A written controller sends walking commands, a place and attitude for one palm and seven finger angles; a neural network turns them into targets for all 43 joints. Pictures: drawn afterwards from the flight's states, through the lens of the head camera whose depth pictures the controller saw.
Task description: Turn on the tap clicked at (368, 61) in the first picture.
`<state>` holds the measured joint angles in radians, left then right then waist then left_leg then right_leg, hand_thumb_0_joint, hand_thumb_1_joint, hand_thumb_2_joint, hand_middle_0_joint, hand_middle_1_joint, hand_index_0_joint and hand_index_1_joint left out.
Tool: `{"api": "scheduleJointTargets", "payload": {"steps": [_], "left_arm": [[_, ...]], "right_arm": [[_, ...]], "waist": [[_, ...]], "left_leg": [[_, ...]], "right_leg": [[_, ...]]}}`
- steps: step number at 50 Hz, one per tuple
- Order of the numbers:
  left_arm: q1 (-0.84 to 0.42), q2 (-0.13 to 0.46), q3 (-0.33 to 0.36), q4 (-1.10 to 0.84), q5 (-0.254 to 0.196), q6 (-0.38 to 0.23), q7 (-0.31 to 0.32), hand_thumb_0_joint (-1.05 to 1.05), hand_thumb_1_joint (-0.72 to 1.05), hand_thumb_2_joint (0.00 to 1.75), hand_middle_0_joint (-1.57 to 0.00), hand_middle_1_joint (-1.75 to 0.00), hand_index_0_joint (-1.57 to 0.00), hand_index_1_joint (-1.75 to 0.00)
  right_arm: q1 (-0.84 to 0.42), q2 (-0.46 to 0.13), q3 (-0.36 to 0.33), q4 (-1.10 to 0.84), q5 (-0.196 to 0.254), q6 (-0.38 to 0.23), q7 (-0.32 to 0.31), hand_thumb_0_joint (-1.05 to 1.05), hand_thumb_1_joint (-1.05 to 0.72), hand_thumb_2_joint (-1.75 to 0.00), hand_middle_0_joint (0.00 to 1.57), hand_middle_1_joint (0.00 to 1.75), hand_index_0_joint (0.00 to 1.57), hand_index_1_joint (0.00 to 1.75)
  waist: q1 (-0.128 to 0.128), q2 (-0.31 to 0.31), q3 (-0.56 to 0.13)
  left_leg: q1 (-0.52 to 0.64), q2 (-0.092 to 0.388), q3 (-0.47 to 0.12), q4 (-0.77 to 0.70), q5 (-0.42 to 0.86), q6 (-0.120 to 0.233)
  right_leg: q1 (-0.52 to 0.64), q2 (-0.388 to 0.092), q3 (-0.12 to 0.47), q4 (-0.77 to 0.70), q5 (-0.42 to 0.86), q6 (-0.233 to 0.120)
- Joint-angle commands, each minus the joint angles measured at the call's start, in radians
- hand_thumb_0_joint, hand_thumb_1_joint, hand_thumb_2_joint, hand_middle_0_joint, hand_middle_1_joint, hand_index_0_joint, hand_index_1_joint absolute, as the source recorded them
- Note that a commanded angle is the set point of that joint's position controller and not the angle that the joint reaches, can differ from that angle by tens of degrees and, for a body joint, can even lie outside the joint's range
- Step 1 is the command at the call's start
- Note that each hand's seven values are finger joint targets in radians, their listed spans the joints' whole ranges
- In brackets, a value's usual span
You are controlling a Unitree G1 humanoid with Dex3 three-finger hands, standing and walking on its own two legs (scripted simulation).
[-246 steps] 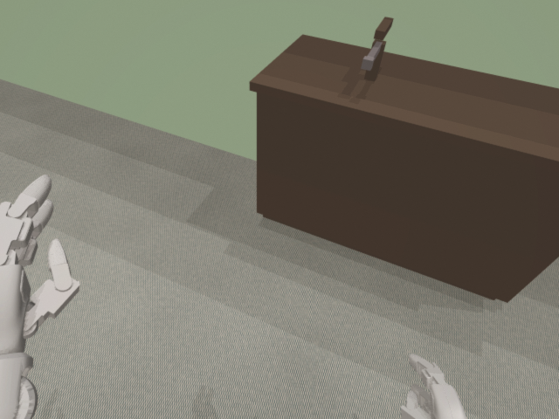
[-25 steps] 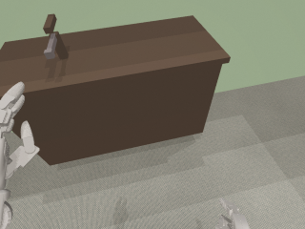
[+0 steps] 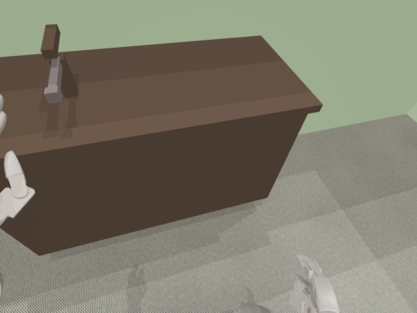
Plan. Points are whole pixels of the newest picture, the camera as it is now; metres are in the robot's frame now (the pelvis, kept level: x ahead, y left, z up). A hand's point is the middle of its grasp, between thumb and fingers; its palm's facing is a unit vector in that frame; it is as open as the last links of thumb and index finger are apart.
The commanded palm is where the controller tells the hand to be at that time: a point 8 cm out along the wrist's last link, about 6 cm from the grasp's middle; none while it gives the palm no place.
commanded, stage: take the last steps up to it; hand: left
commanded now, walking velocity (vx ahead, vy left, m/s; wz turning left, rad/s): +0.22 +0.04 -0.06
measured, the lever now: (53, 94) +0.55 +0.39 +0.08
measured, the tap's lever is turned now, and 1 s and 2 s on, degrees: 0 0 0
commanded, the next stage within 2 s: come to a stop and stand still in 0.50 s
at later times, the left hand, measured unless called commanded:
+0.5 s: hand (84, 163) +0.29 +0.20 +0.18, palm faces +0.34 -0.82 -0.46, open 7.4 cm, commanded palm +0.23 +0.26 +0.18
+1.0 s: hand (61, 151) +0.30 +0.24 +0.19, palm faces +0.36 -0.84 -0.41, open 7.4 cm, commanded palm +0.24 +0.29 +0.18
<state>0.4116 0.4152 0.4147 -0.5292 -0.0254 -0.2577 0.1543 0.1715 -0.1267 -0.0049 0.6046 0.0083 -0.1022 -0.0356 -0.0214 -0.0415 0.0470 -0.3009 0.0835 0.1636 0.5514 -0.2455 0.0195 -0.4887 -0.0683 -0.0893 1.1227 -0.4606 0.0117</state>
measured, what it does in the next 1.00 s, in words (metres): steps on the spot: right foot, then left foot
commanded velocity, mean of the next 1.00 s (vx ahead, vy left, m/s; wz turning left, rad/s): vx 0.08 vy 0.00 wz -0.01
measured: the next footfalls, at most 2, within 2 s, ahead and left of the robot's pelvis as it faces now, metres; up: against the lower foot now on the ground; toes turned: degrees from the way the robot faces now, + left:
right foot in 0.22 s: +0.13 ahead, -0.10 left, +0.00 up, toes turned -3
left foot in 0.70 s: +0.16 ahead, +0.10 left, +0.00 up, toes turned -2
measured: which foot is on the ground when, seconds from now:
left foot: down 0.00-0.24, up 0.26-0.68, down 0.70-1.00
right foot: up 0.00-0.20, down 0.22-1.00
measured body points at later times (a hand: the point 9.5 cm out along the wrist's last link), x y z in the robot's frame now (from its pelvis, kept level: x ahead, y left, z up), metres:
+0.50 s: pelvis +0.07 -0.02 +0.01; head +0.10 -0.04 +0.46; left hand +0.26 +0.24 +0.20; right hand +0.23 -0.28 -0.09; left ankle +0.10 +0.14 -0.66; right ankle +0.09 -0.07 -0.73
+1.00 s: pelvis +0.08 +0.01 +0.00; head +0.10 +0.02 +0.45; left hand +0.27 +0.28 +0.21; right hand +0.26 -0.17 -0.08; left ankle +0.14 +0.12 -0.73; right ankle +0.09 -0.10 -0.73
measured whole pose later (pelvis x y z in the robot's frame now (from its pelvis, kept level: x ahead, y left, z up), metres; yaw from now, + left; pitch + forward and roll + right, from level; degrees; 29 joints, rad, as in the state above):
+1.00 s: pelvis +0.08 +0.01 +0.00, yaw +0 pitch -2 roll -1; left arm 0.45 0.39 0.34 -0.56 -0.03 -0.20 0.14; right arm 0.17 -0.11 0.07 0.57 -0.01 -0.10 -0.02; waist 0.01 0.00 0.08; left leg -0.30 0.08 0.11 0.52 -0.19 0.01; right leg -0.21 0.01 -0.08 0.48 -0.23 -0.01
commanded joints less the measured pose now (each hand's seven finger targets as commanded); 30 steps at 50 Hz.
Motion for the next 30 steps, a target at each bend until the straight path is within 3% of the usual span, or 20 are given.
{"api": "scheduleJointTargets", "payload": {"steps": [1,6,9,10,11,12,13,14,15,16,18,20,24,25,28,30], "left_arm": [[0.085,0.101,0.057,-0.281,-0.005,-0.053,0.001,0.00,0.90,0.90,-0.20,-0.30,-0.20,-0.30],[0.062,0.139,0.096,-0.195,-0.006,-0.021,0.010,0.00,0.90,0.90,-0.20,-0.30,-0.20,-0.30],[0.013,0.135,0.095,-0.129,-0.002,0.002,0.015,0.00,0.90,0.90,-0.20,-0.30,-0.20,-0.30],[-0.009,0.132,0.086,-0.105,0.003,0.005,0.015,0.00,0.90,0.90,-0.20,-0.30,-0.20,-0.30],[-0.025,0.149,0.086,-0.086,0.015,0.007,0.016,0.00,0.90,0.90,-0.20,-0.30,-0.20,-0.30],[-0.036,0.159,0.090,-0.058,0.015,0.011,0.018,0.00,0.90,0.90,-0.20,-0.30,-0.20,-0.30],[-0.074,0.136,0.076,-0.057,-0.001,0.008,0.009,0.00,0.90,0.90,-0.20,-0.30,-0.20,-0.30],[-0.102,0.121,0.049,-0.076,0.000,0.004,0.001,0.00,0.90,0.90,-0.20,-0.30,-0.20,-0.30],[-0.031,0.139,0.081,-0.042,0.000,-0.004,0.007,0.00,0.90,0.90,-0.20,-0.30,-0.20,-0.30],[-0.001,0.124,0.067,-0.064,0.005,-0.015,0.006,0.00,0.90,0.90,-0.20,-0.30,-0.20,-0.30],[0.006,0.127,0.058,-0.115,0.013,-0.031,0.008,0.00,0.90,0.90,-0.20,-0.30,-0.20,-0.30],[0.000,0.154,0.076,-0.163,0.012,-0.047,0.016,0.00,0.90,0.90,-0.20,-0.30,-0.20,-0.30],[0.075,0.185,0.127,-0.217,-0.005,-0.052,0.027,0.00,0.90,0.90,-0.20,-0.30,-0.20,-0.30],[0.095,0.170,0.124,-0.219,-0.009,-0.049,0.029,0.00,0.90,0.90,-0.20,-0.30,-0.20,-0.30],[0.102,0.145,0.115,-0.185,-0.017,-0.029,0.033,0.00,0.90,0.90,-0.20,-0.30,-0.20,-0.30],[0.090,0.124,0.091,-0.152,-0.019,-0.017,0.035,0.00,0.90,0.90,-0.20,-0.30,-0.20,-0.30]], "right_arm": [[-0.031,-0.178,-0.048,-0.128,0.000,-0.049,-0.005,0.00,-0.90,-0.90,0.20,0.30,0.20,0.30],[-0.027,-0.171,-0.030,-0.125,-0.006,-0.040,-0.032,0.00,-0.90,-0.90,0.20,0.30,0.20,0.30],[-0.043,-0.172,-0.026,-0.119,0.001,-0.023,-0.044,0.00,-0.90,-0.90,0.20,0.30,0.20,0.30],[-0.047,-0.171,-0.026,-0.114,0.004,-0.015,-0.045,0.00,-0.90,-0.90,0.20,0.30,0.20,0.30],[-0.035,-0.160,-0.028,-0.114,0.003,-0.007,-0.042,0.00,-0.90,-0.90,0.20,0.30,0.20,0.30],[-0.052,-0.150,-0.022,-0.128,-0.002,-0.007,-0.036,0.00,-0.90,-0.90,0.20,0.30,0.20,0.30],[-0.048,-0.179,-0.037,-0.119,-0.002,-0.014,-0.027,0.00,-0.90,-0.90,0.20,0.30,0.20,0.30],[-0.055,-0.192,-0.048,-0.111,0.006,-0.009,-0.014,0.00,-0.90,-0.90,0.20,0.30,0.20,0.30],[-0.059,-0.168,-0.032,-0.102,0.002,-0.003,-0.017,0.00,-0.90,-0.90,0.20,0.30,0.20,0.30],[-0.059,-0.169,-0.026,-0.092,-0.003,0.008,-0.015,0.00,-0.90,-0.90,0.20,0.30,0.20,0.30],[-0.080,-0.167,-0.019,-0.095,-0.007,0.022,-0.015,0.00,-0.90,-0.90,0.20,0.30,0.20,0.30],[-0.076,-0.173,-0.026,-0.103,-0.010,0.025,-0.020,0.00,-0.90,-0.90,0.20,0.30,0.20,0.30],[-0.056,-0.176,-0.041,-0.134,-0.010,0.022,-0.026,0.00,-0.90,-0.90,0.20,0.30,0.20,0.30],[-0.048,-0.166,-0.037,-0.149,-0.011,0.021,-0.026,0.00,-0.90,-0.90,0.20,0.30,0.20,0.30],[-0.037,-0.170,-0.043,-0.165,-0.007,0.017,-0.029,0.00,-0.90,-0.90,0.20,0.30,0.20,0.30],[-0.031,-0.173,-0.041,-0.168,-0.004,0.016,-0.036,0.00,-0.90,-0.90,0.20,0.30,0.20,0.30]], "waist": [[0.013,0.285,-0.156],[0.012,0.230,-0.154],[0.021,0.169,-0.166],[0.023,0.109,-0.170],[0.018,-0.069,-0.197],[0.022,-0.256,-0.175],[0.024,-0.246,-0.158],[0.016,-0.217,-0.144],[0.019,-0.129,-0.117],[0.017,-0.041,-0.122],[0.016,0.014,-0.114],[0.011,0.009,-0.126],[0.026,-0.009,-0.166],[0.037,-0.016,-0.176],[0.046,-0.069,-0.177],[0.043,-0.074,-0.163]], "left_leg": [[0.158,0.200,-0.187,-0.232,0.315,0.141],[0.164,0.217,-0.160,-0.214,0.306,0.117],[0.098,0.189,-0.115,-0.094,0.176,0.081],[0.030,0.164,-0.103,0.010,0.128,0.067],[-0.082,0.077,-0.044,0.227,0.026,0.038],[-0.296,-0.058,-0.027,0.457,-0.263,-0.009],[-0.321,-0.055,-0.133,0.595,-0.263,-0.025],[-0.337,-0.040,-0.176,0.661,-0.226,-0.029],[-0.359,-0.013,-0.186,0.684,-0.172,-0.038],[-0.363,-0.005,-0.179,0.690,-0.130,-0.046],[-0.346,-0.004,-0.159,0.672,-0.078,-0.049],[-0.308,0.001,-0.136,0.573,-0.050,-0.050],[-0.235,-0.006,-0.078,0.302,-0.026,-0.042],[-0.214,-0.012,-0.065,0.245,-0.027,-0.037],[-0.167,-0.028,-0.041,0.152,-0.032,-0.028],[-0.107,-0.033,-0.039,0.077,-0.026,-0.022]], "right_leg": [[-0.038,-0.005,-0.019,-0.173,0.105,0.009],[0.091,0.042,-0.073,-0.427,0.127,0.010],[0.265,0.058,-0.083,-0.614,0.185,-0.001],[0.355,0.023,-0.025,-0.684,0.232,-0.020],[0.444,-0.114,0.201,-0.738,0.287,-0.086],[0.528,-0.305,0.531,-0.811,0.426,-0.189],[0.485,-0.341,0.546,-0.848,0.395,-0.187],[0.462,-0.329,0.522,-0.854,0.349,-0.157],[0.451,-0.315,0.451,-0.828,0.394,-0.179],[0.451,-0.284,0.344,-0.798,0.491,-0.173],[0.396,-0.249,0.224,-0.796,0.609,-0.155],[0.380,-0.234,0.155,-0.808,0.627,-0.150],[0.437,-0.223,0.143,-0.801,0.643,-0.155],[0.449,-0.219,0.141,-0.795,0.630,-0.161],[0.441,-0.220,0.177,-0.796,0.518,-0.165],[0.415,-0.209,0.168,-0.780,0.446,-0.158]]}}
